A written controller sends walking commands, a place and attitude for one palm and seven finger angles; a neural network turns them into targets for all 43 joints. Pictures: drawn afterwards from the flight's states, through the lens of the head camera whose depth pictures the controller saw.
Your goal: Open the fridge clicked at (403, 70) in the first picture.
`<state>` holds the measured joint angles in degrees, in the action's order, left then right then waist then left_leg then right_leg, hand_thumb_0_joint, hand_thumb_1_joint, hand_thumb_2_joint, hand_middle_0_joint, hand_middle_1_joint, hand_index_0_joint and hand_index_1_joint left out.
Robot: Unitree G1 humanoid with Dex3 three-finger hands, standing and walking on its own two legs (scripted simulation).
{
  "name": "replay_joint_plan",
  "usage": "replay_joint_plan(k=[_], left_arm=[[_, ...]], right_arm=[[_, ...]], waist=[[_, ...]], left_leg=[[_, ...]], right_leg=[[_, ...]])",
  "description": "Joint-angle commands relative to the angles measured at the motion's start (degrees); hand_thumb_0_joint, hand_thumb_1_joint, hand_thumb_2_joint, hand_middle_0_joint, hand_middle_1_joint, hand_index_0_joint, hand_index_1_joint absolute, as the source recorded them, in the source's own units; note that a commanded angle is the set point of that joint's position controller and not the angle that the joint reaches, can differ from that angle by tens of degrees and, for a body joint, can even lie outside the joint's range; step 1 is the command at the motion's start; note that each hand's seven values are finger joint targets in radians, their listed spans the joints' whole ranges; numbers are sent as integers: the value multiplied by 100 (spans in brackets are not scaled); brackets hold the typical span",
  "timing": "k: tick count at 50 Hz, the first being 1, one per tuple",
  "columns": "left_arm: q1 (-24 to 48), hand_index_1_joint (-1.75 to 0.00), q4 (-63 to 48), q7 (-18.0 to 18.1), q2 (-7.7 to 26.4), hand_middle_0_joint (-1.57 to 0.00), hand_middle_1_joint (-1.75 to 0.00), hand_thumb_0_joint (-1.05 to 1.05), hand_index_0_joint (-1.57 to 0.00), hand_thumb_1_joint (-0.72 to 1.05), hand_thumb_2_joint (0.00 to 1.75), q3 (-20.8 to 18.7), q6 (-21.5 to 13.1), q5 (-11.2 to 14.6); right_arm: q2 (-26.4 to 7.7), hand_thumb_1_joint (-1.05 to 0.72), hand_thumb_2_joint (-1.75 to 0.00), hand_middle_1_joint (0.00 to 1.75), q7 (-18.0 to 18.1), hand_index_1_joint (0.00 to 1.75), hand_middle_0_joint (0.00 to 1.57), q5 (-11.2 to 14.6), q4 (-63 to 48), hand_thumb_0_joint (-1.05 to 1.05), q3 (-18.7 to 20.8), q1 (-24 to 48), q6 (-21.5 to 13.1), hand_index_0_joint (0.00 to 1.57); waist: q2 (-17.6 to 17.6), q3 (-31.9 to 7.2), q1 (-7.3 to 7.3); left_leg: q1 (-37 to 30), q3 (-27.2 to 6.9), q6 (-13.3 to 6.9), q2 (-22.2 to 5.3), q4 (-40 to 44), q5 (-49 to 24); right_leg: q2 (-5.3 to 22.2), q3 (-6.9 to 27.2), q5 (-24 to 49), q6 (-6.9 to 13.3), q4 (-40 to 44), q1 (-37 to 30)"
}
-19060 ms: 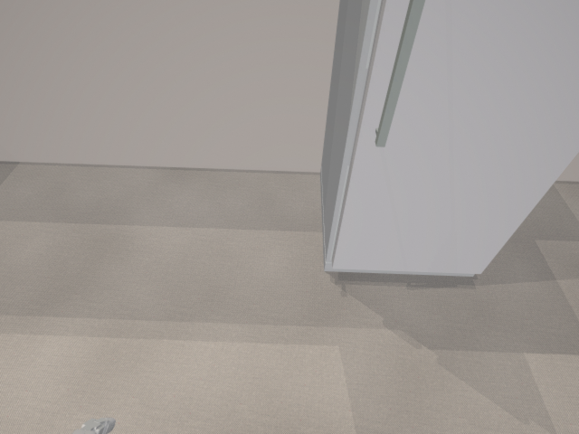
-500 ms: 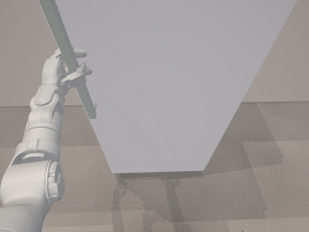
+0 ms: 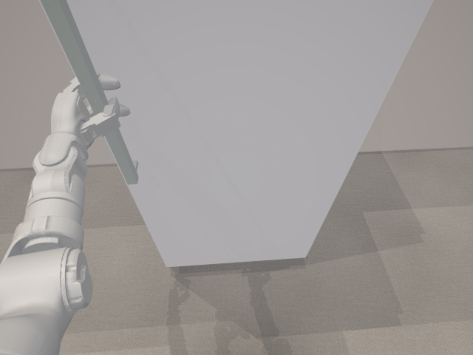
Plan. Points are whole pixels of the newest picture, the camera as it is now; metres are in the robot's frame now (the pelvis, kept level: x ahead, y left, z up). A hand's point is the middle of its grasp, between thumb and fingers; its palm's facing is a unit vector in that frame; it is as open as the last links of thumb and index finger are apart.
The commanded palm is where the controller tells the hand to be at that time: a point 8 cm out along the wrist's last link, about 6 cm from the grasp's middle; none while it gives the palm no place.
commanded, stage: grip the handle and tug to test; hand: left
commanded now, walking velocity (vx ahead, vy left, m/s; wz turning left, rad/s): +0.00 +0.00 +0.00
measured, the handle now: (92, 75) +0.50 +0.23 +0.21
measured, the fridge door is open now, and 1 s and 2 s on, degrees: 0 11 45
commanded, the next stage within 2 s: pull the door a little, standing still in 0.22 s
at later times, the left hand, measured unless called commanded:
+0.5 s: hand (112, 118) +0.46 +0.20 +0.17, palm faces +0.06 -1.00 +0.02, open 5.4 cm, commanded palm +0.41 +0.25 +0.16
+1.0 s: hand (109, 167) +0.36 +0.18 +0.16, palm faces +0.11 -0.98 -0.19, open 6.1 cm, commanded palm +0.32 +0.24 +0.16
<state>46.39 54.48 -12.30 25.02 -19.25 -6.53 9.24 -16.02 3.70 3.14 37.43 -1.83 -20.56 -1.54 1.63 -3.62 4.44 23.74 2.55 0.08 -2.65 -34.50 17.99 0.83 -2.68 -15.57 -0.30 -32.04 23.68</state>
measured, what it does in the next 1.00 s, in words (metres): shifts its weight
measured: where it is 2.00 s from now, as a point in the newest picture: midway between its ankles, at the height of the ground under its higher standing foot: outside the picture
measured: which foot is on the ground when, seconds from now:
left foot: down 0.00-1.00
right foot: down 0.00-1.00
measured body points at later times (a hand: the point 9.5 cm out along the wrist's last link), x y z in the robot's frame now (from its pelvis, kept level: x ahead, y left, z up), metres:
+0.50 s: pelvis +0.03 +0.01 +0.01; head +0.06 +0.01 +0.46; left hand +0.45 +0.25 +0.17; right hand +0.14 -0.25 -0.10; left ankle -0.01 +0.12 -0.73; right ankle +0.00 -0.12 -0.73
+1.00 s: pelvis +0.06 +0.01 +0.01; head +0.06 -0.01 +0.46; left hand +0.34 +0.24 +0.17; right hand +0.23 -0.23 -0.08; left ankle -0.01 +0.12 -0.72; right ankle +0.00 -0.12 -0.73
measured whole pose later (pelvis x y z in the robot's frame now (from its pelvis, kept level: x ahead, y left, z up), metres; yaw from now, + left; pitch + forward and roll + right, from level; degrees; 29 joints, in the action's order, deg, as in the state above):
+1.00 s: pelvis +0.06 +0.01 +0.01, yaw -2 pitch +3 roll -1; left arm -2.5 -9.3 -1.9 15.3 -10.3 2.9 7.6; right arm -14.2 3.3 1.2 32.5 -1.7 -11.3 -0.2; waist 3.2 -3.8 -0.9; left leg 10.9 3.0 0.0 -1.8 -29.2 18.5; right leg 1.5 -2.9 -16.5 -1.0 -26.0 11.3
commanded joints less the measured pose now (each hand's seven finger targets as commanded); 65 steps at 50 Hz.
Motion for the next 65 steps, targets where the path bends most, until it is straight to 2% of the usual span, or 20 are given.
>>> replay_joint_plan(k=[1, 2, 10, 12, 16, 17, 20, 24, 27, 36, 42, 44, 45, 46, 48, 51, 54, 60, 63, 65], left_arm=[[1966, -140, -1480, -101, 1398, -45, -140, 0, -45, 90, 90, -293, -257, 182], [1835, -140, -1525, -81, 1492, -45, -140, 0, -45, 90, 90, -383, -233, 195], [626, -140, -3062, -46, 1228, -45, -140, 0, -45, 90, 90, -451, 179, 310], [219, -140, -3323, -14, 1275, -45, -140, 0, -45, 90, 90, -544, 310, 344], [103, -140, -3778, 40, 1134, -45, -140, 0, -45, 90, 90, -493, 656, 327], [435, -140, -3894, 83, 872, -45, -140, 0, -45, 90, 90, -206, 708, 336], [1081, -140, -3729, 241, 1029, -45, -140, 0, -45, 90, 90, -278, 877, 203], [556, -140, -4024, 293, 788, -45, -140, 0, -45, 90, 90, -188, 902, 179], [-1, -140, -4182, 252, 648, -45, -140, 0, -45, 90, 90, -142, 877, 252], [-1855, -140, -5818, 181, 443, -45, -140, 0, -45, 90, 90, -299, 1043, 461], [-3694, -140, -7340, 266, 69, -45, -140, 0, -45, 90, 90, -257, 1289, 647], [-4038, -140, -7997, 334, -1, -45, -140, 0, -45, 90, 90, -191, 1432, 630], [-1940, -140, -8075, 1043, 1362, -45, -140, 0, -45, 90, 90, -487, 723, -311], [-3027, -140, -7129, 1289, 333, -45, -140, 0, -45, 90, 90, -11, 571, -322], [-3644, -140, -7465, 1457, 9, -45, -140, 0, -45, 90, 90, 417, 358, -437], [-3886, -140, -7861, 1592, -111, -45, -140, 0, -45, 90, 90, 582, 243, -481], [-4180, -140, -8091, 1688, -247, -45, -140, 0, -45, 90, 90, 727, 177, -509], [-4566, -140, -8448, 1770, -352, -45, -140, 0, -45, 90, 90, 844, 88, -595], [-4652, -140, -8600, 1781, -335, -45, -140, 0, -45, 90, 90, 817, 85, -605], [-4697, -140, -8635, 1796, -326, -45, -140, 0, -45, 90, 90, 774, 86, -605]], right_arm=[[-833, -90, -90, 30, 82, 30, 20, 29, -745, 0, 320, -1, -223, 20], [-854, -90, -90, 30, 93, 30, 20, 24, -765, 0, 333, -17, -203, 20], [-743, -90, -90, 30, 24, 30, 20, 40, -1060, 0, 374, 275, -182, 20], [-742, -90, -90, 30, 13, 30, 20, 40, -1089, 0, 386, 282, -156, 20], [-697, -90, -90, 30, -1, 30, 20, 55, -1130, 0, 388, 408, -120, 20], [-695, -90, -90, 30, 11, 30, 20, 54, -1105, 0, 385, 402, -114, 20], [-704, -90, -90, 30, 57, 30, 20, 16, -916, 0, 415, 272, -66, 20], [-627, -90, -90, 30, 20, 30, 20, -12, -962, 0, 410, 359, -36, 20], [-618, -90, -90, 30, -7, 30, 20, -11, -1050, 0, 399, 477, -24, 20], [-488, -90, -90, 30, -121, 30, 20, 6, -1409, 0, 339, 989, -107, 20], [-399, -90, -90, 30, -148, 30, 20, 16, -1557, 0, 293, 1366, -268, 20], [-352, -90, -90, 30, -160, 30, 20, 15, -1557, 0, 279, 1396, -318, 20], [-555, -90, -90, 30, -30, 30, 20, -109, -1422, 0, 207, 1227, -281, 20], [-426, -90, -90, 30, 36, 30, 20, -200, -1234, 0, 270, 1137, -227, 20], [-451, -90, -90, 30, 88, 30, 20, -275, -1278, 0, 278, 1221, -103, 20], [-385, -90, -90, 30, 58, 30, 20, -321, -1401, 0, 286, 1352, 86, 20], [-313, -90, -90, 30, 43, 30, 20, -359, -1484, 0, 248, 1483, 160, 20], [-201, -90, -90, 30, -14, 30, 20, -407, -1561, 0, 245, 1455, 201, 20], [-128, -90, -90, 30, -23, 30, 20, -417, -1515, 0, 266, 1456, 164, 20], [-77, -90, -90, 30, -7, 30, 20, -394, -1476, 0, 292, 1494, 133, 20]], waist=[[-93, -1832, -200], [-233, -1810, -226], [206, -2162, -510], [16, -2186, -560], [200, -1953, -522], [199, -1958, -411], [264, -1965, -265], [414, -2209, -404], [68, -2221, -506], [153, -2137, -788], [57, -1619, -864], [203, -1587, -846], [236, -935, -378], [-170, -964, -333], [64, -1146, -351], [179, -1349, -323], [294, -1162, -307], [449, -1131, -220], [487, -1156, -187], [168, -1157, -204]], left_leg=[[-791, -165, -196, 207, 372, -1632], [-770, -159, -212, 201, 370, -1688], [-1262, -81, -173, 150, 395, -2812], [-1312, -64, -178, 125, 374, -3191], [-1443, -52, -146, 96, 431, -3426], [-1533, -48, -159, 98, 394, -3522], [-1695, -102, -141, 81, 344, -3713], [-1938, -135, -106, 76, 306, -4272], [-1908, -133, -123, 67, 366, -4296], [-1985, -71, -95, 55, 574, -4527], [-1840, -32, -79, 73, 729, -4152], [-1952, -55, -53, 65, 707, -4460], [-1833, 85, -147, 23, 332, -3893], [-1826, -78, -152, 29, 190, -3746], [-2098, -163, -166, -64, 358, -4501], [-2586, -309, -174, -288, 493, -5500], [-2587, -446, -163, -381, 723, -5586], [-2492, -601, -118, -336, 751, -5669], [-2339, -794, -168, -423, 807, -5208], [-1876, -790, -172, -387, 864, -4198]], right_leg=[[-179, 41, 1928, 147, 220, -1069], [-175, 29, 1958, 148, 224, -1155], [-174, 33, 2796, 166, 148, -1550], [-168, 23, 3048, 152, 153, -1722], [-178, 14, 3164, 137, 218, -1610], [-170, 1, 3208, 131, 238, -1576], [-183, 13, 3257, 117, 273, -1344], [-161, -10, 3471, 136, 241, -1513], [-157, -39, 3560, 142, 255, -1761], [-119, -69, 3939, 142, 280, -2227], [-116, -173, 3801, 136, 374, -2272], [-101, -211, 3950, 116, 355, -2211], [152, 220, 4192, 61, 646, -1672], [288, 126, 4221, 94, 595, -1597], [265, -8, 4322, 41, 365, -1579], [55, -92, 3394, -71, 219, -1362], [-49, -126, 2456, -94, 327, -1237], [-107, -234, 2528, -131, 328, -1179], [-79, -194, 2254, -154, 356, -1139], [-22, -162, 2292, -158, 568, -1400]])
